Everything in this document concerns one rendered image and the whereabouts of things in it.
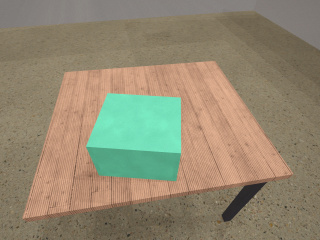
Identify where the table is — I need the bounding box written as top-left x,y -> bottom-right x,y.
22,61 -> 293,222

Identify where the carton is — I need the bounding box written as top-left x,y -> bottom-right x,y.
86,93 -> 181,181

